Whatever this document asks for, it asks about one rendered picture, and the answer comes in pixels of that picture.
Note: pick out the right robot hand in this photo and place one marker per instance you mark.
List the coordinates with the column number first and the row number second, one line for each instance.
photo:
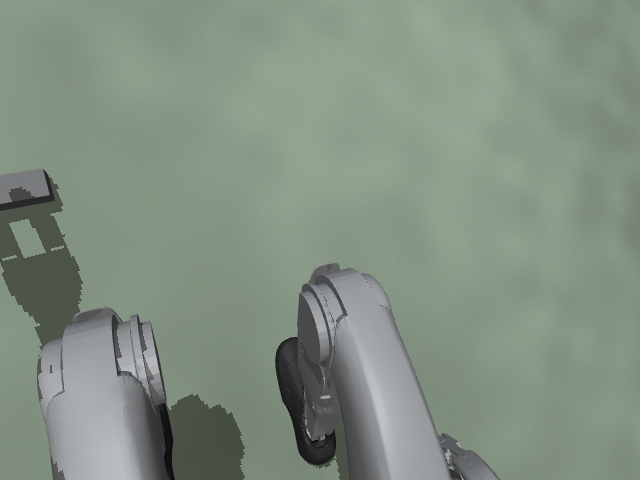
column 467, row 464

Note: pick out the left robot foot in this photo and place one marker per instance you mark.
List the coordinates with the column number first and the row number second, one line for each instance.
column 168, row 440

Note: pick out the small box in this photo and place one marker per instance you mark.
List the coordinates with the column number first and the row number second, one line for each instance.
column 24, row 189

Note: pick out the right robot foot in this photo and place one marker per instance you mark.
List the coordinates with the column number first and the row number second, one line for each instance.
column 292, row 393

